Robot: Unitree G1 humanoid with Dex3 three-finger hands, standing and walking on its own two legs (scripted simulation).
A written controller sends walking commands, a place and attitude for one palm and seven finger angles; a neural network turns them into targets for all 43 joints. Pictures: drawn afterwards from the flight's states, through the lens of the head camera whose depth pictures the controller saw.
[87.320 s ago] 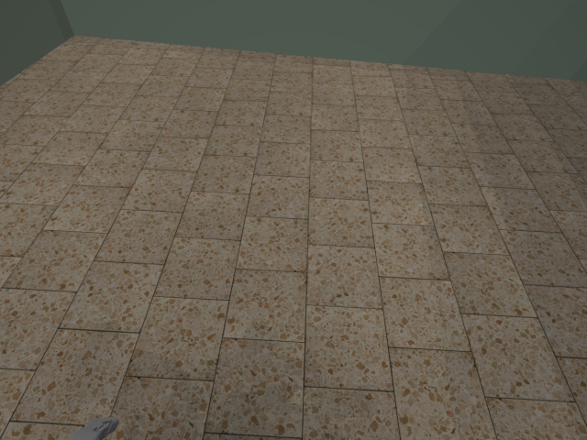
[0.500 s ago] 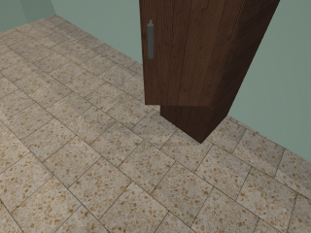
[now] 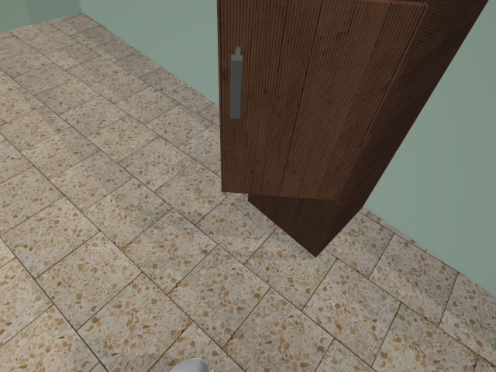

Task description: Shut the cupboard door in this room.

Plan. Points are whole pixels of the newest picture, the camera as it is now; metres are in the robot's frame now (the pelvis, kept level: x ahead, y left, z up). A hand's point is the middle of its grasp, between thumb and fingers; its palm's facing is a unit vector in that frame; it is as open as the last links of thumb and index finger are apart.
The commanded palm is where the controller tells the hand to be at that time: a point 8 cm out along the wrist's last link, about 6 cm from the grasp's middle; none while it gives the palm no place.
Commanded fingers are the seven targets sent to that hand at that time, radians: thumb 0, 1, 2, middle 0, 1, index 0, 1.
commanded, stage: take the last steps up to it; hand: left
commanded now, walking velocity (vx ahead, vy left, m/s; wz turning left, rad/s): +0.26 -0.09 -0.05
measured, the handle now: (236, 83) +0.65 +0.07 +0.11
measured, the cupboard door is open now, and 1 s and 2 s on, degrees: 42 42 42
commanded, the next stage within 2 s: come to a stop and stand still in 0.28 s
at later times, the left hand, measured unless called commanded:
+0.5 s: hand (202, 313) +0.24 +0.10 -0.14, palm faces -0.02 -0.97 -0.24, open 7.3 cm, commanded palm none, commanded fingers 0.00 0.90 0.90 -0.20 -0.30 -0.20 -0.30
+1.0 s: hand (152, 345) +0.19 +0.19 -0.17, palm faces +0.09 -0.97 -0.23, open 7.4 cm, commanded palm none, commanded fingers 0.00 0.90 0.90 -0.20 -0.30 -0.20 -0.30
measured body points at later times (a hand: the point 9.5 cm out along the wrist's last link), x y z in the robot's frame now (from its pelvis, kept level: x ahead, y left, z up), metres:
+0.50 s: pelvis +0.17 -0.08 +0.02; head +0.20 -0.11 +0.47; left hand +0.25 +0.15 -0.12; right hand +0.13 -0.31 -0.15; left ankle +0.11 +0.06 -0.68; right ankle +0.21 -0.17 -0.72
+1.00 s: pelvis +0.17 -0.02 +0.02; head +0.19 +0.01 +0.46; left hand +0.19 +0.24 -0.15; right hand +0.28 -0.26 -0.11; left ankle +0.16 +0.10 -0.72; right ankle +0.20 -0.17 -0.70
